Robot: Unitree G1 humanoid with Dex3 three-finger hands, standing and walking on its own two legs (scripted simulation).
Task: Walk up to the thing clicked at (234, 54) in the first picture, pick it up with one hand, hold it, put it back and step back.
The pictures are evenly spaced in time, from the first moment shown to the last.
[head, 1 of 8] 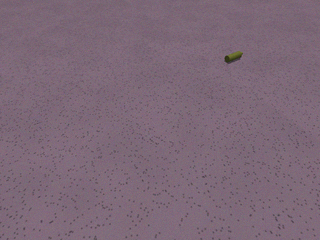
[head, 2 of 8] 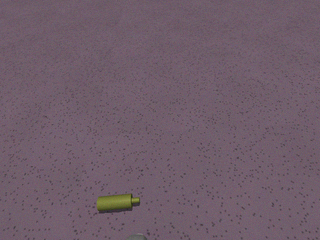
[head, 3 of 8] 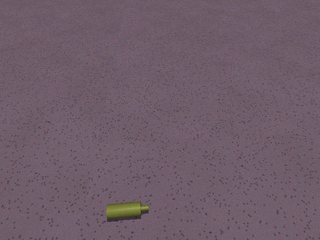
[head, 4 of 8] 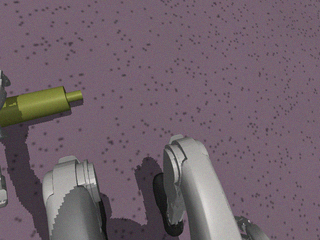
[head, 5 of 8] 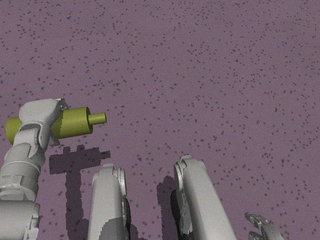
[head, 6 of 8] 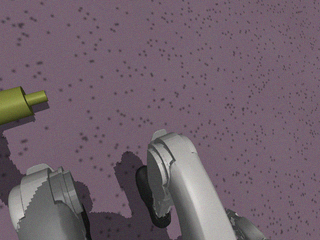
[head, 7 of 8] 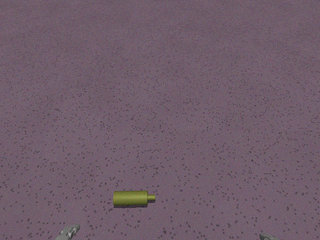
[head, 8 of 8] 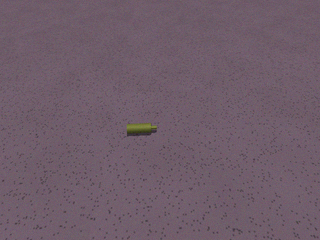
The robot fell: no
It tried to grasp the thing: yes
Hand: left
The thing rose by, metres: 0.67
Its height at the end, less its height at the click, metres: +0.00
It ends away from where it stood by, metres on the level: 0.01
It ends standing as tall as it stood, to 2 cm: yes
